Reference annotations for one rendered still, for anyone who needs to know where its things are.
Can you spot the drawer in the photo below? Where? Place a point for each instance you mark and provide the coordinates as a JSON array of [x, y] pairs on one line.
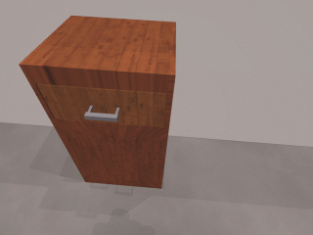
[[135, 107]]

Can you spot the cabinet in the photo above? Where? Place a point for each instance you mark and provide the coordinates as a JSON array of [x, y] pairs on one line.
[[110, 53]]

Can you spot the handle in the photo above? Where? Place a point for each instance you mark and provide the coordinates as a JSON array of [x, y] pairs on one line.
[[101, 116]]

